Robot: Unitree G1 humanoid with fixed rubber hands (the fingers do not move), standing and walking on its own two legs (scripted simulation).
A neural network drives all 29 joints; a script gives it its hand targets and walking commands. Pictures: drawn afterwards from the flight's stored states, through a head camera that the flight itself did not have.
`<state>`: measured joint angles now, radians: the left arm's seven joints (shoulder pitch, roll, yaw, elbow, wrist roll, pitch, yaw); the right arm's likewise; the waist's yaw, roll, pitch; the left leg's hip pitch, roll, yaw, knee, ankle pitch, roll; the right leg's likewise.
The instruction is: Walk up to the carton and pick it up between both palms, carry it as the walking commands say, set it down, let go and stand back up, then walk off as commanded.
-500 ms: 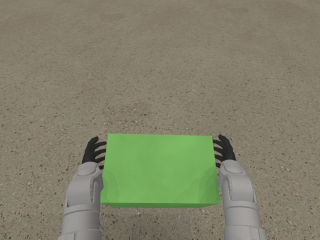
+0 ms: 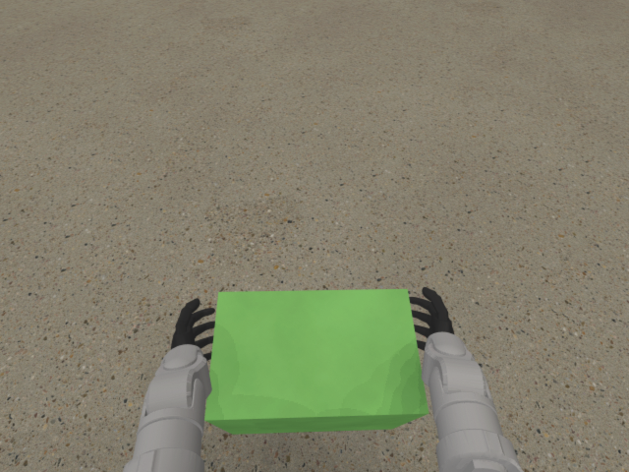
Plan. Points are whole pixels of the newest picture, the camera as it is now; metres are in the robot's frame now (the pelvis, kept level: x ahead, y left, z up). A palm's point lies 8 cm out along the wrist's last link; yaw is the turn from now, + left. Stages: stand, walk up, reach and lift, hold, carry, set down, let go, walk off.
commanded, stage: set down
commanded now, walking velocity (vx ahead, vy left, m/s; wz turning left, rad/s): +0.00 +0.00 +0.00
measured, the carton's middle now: (313, 367) +0.29 +0.00 -0.11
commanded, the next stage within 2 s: none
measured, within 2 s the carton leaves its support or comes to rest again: neither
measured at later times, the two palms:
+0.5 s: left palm (211, 371) +0.28 +0.17 -0.12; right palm (426, 355) +0.32 -0.19 -0.13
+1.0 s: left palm (226, 374) +0.31 +0.16 -0.21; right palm (413, 360) +0.34 -0.18 -0.21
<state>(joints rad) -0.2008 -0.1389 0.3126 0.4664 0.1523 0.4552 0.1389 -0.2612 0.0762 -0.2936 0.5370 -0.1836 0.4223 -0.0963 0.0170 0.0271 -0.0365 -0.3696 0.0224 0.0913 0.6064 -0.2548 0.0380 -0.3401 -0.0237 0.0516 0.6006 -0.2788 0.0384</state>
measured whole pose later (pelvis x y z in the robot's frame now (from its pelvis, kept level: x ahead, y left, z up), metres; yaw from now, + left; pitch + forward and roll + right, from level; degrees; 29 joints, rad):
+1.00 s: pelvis -0.09 -0.03 -0.15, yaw +4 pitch +31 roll +3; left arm -0.72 -0.04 0.45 0.51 0.15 0.38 0.11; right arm -0.76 0.04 -0.40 0.56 -0.18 0.33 -0.13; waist -0.02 -0.03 -0.05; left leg -1.51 0.02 0.07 1.25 -0.29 0.02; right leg -1.51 -0.02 0.06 1.34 -0.38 0.01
